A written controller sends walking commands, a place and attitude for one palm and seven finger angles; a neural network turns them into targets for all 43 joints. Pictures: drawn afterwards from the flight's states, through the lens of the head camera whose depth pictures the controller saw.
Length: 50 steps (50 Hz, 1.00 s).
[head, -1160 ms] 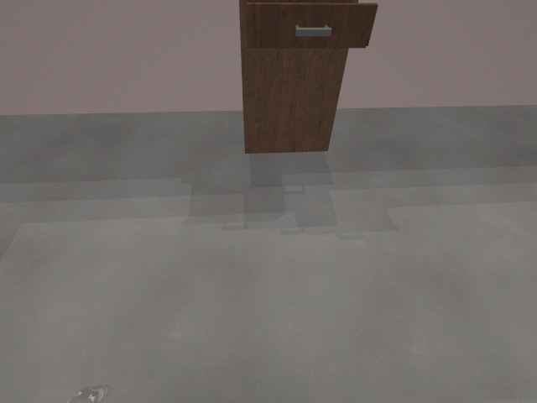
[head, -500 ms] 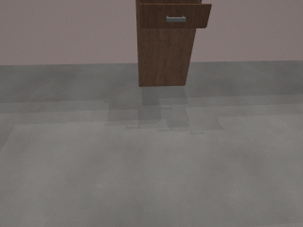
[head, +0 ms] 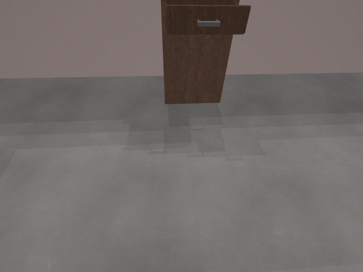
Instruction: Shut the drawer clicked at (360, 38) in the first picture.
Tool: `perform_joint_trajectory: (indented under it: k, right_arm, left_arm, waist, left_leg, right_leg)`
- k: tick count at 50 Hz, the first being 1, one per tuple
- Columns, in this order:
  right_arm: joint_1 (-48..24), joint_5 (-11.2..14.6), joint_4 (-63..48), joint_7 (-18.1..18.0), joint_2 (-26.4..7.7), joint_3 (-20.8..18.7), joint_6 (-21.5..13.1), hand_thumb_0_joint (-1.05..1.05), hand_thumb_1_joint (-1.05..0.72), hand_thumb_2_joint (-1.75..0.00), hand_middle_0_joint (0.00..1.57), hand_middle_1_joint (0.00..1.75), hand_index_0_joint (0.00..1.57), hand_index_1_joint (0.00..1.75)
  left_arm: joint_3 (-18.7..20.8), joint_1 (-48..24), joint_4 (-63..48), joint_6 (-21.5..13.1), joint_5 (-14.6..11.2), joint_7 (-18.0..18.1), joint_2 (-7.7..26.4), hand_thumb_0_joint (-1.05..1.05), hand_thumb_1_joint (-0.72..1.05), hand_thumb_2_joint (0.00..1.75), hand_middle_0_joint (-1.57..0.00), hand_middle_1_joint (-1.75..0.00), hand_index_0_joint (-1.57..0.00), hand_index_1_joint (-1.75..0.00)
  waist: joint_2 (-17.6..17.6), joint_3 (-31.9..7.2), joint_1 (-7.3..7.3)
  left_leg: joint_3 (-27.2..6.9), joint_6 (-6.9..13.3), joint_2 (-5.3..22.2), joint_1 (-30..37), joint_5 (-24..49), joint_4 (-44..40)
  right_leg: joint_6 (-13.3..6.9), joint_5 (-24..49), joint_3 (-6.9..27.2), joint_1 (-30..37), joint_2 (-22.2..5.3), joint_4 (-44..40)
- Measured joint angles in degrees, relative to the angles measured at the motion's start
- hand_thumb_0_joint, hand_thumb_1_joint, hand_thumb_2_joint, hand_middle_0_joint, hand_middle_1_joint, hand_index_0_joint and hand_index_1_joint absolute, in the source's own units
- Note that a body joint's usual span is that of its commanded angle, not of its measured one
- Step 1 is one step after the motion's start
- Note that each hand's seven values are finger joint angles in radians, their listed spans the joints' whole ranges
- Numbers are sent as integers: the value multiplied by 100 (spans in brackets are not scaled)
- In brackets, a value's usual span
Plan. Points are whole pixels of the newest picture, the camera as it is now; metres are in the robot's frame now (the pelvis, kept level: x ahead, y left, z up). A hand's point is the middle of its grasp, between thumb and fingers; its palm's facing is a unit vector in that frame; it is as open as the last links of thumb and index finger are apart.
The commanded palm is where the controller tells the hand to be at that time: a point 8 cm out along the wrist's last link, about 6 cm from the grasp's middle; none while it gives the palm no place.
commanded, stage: look at it before walking up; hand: left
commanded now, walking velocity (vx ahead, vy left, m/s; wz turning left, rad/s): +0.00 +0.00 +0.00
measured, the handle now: (208, 22) +1.30 -0.06 +0.04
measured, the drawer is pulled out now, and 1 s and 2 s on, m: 0.29 0.29 0.29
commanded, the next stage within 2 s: walk to a spot facing it in 0.28 s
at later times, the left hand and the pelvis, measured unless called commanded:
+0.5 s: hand out of the picture +0.07 +0.24 -0.16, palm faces -0.02 -0.95 -0.31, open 7.4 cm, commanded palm none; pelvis +0.01 +0.00 +0.00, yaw -1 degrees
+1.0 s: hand (139, 266) +0.18 +0.12 -0.17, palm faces -0.19 -0.96 -0.19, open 7.4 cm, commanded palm none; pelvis +0.13 -0.06 -0.01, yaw -14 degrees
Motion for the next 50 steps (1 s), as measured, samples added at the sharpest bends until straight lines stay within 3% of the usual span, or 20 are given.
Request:
perform_joint_trajectory:
  k: [23, 31, 35, 38, 40, 41, 43, 45, 47, 50]
  right_arm:
    - [-74, -18, -7, -30, 48, 11, 21, 1, -91, -90, 21, 30, 20, 30]
    - [461, -73, -224, -9, 425, -68, 30, 1, -91, -90, 21, 30, 20, 30]
    - [781, -62, -285, -35, 599, -154, -144, 0, -91, -90, 21, 30, 20, 30]
    - [1005, -84, -215, -57, 610, -204, -169, 0, -91, -90, 21, 30, 20, 30]
    - [1147, -77, -137, -50, 574, -233, -133, 1, -90, -90, 21, 30, 20, 30]
    - [1200, -55, -92, -35, 583, -243, -92, 1, -90, -90, 21, 30, 20, 30]
    - [1158, -41, 3, -6, 585, -259, 35, 1, -91, -90, 21, 30, 20, 30]
    - [1033, -45, 13, 20, 599, -285, 82, 1, -91, -90, 21, 30, 20, 30]
    - [848, -73, -97, 38, 619, -308, 66, 1, -91, -90, 20, 30, 20, 30]
    - [550, -93, -375, 52, 654, -346, -7, 1, -91, -90, 20, 30, 20, 30]
  left_arm:
    - [11, 88, 29, 24, 2, 42, -24, 1, 91, 90, -20, -30, -20, -30]
    - [131, 831, -143, 208, 58, -129, -363, 1, 91, 90, -20, -30, -20, -30]
    - [211, 997, -161, 256, 68, -213, -552, 1, 91, 90, -20, -30, -20, -30]
    - [250, 902, -281, 201, 56, -272, -698, 1, 91, 90, -20, -30, -20, -30]
    - [274, 850, -445, 67, 58, -302, -751, 1, 91, 90, -20, -30, -20, -30]
    - [292, 835, -523, -50, 74, -285, -732, 1, 91, 90, -20, -30, -20, -30]
    - [322, 790, -571, -202, 41, -177, -762, 1, 91, 90, -20, -30, -20, -30]
    - [324, 847, -573, -243, 25, -97, -799, 1, 91, 90, -20, -30, -20, -30]
    - [306, 961, -523, -242, 39, -49, -832, 0, 91, 90, -20, -30, -20, -30]
    - [271, 1142, -382, -255, 67, -24, -908, 0, 91, 90, -20, -30, -20, -30]
  waist:
    - [-3, -30, 61]
    - [-37, -242, 122]
    - [-63, -93, 52]
    - [66, 83, -7]
    - [187, 173, 15]
    - [178, 192, 44]
    - [208, 261, 92]
    - [183, 246, 124]
    - [114, 180, 128]
    - [57, 61, 71]
  left_leg:
    - [50, 11, 7, 43, -56, -1]
    - [443, 46, 161, -101, -727, 703]
    - [768, -21, 249, 197, -883, 554]
    - [906, -156, 403, 425, -1006, 510]
    - [946, -232, 590, 379, -1336, 960]
    - [938, -190, 672, 154, -1581, 1589]
    - [598, -92, 672, -485, -1773, 3172]
    - [456, -38, 621, -1082, -1449, 4165]
    - [472, -61, 613, -1583, -1035, 4480]
    - [496, -140, 652, -2144, -546, 4296]
  right_leg:
    - [26, -15, 49, 44, 6, -47]
    - [-99, -962, 365, -405, 162, 997]
    - [-39, -1489, -18, -1089, 20, 2398]
    - [-27, -1396, -329, -1291, -136, 2214]
    - [-66, -882, -482, -1143, -146, 1539]
    - [-129, -459, -517, -1149, -132, 1485]
    - [-270, -576, -570, -1125, -20, 1736]
    - [-345, -724, -550, -877, 86, 1509]
    - [-345, -615, -453, -609, 156, 1083]
    - [-341, -434, -287, -235, 228, 463]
